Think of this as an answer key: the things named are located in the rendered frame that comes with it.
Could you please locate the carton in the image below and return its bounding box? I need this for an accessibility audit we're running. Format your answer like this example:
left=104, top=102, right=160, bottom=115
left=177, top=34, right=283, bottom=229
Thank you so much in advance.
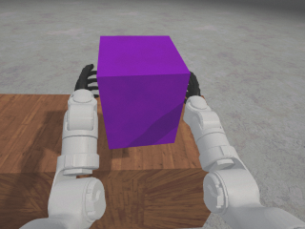
left=96, top=35, right=191, bottom=150

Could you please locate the robot left hand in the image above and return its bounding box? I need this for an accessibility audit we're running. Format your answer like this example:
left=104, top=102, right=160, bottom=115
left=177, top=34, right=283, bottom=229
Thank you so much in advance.
left=74, top=64, right=99, bottom=98

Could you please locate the robot left upper arm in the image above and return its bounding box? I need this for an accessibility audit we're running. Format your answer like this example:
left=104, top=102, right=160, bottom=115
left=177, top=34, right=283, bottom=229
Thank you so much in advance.
left=19, top=177, right=107, bottom=229

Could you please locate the robot right forearm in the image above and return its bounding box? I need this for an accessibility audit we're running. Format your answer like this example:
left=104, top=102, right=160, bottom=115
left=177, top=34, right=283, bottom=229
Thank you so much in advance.
left=183, top=95, right=260, bottom=198

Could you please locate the pedestal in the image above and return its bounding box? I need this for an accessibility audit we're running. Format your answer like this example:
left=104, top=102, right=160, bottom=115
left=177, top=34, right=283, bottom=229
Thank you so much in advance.
left=0, top=94, right=211, bottom=229

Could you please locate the robot right hand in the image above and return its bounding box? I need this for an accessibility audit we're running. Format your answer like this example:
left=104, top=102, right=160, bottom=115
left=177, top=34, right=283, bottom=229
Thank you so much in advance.
left=184, top=72, right=201, bottom=104

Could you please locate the robot right upper arm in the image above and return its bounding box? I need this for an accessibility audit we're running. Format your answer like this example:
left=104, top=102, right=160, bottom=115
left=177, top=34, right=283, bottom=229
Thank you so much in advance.
left=203, top=168, right=305, bottom=229

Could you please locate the robot left forearm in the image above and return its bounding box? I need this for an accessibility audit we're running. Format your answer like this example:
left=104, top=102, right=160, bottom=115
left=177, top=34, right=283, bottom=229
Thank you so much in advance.
left=48, top=89, right=99, bottom=214

